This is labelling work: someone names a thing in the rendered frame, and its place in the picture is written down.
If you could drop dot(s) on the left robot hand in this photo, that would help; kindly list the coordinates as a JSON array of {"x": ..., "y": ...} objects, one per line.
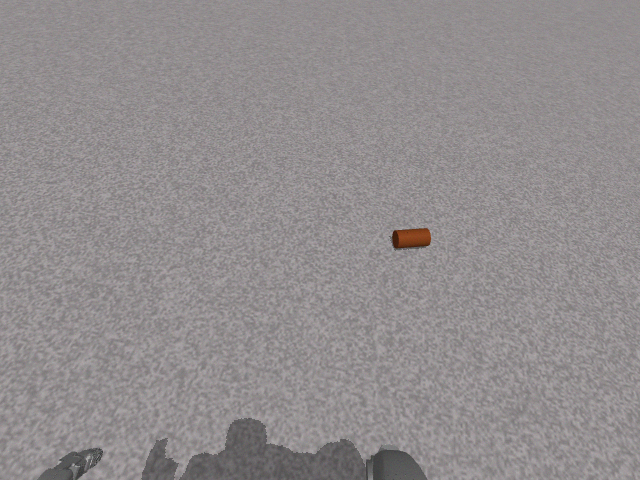
[{"x": 73, "y": 465}]

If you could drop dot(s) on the can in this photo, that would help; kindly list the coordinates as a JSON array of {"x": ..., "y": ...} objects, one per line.
[{"x": 411, "y": 238}]

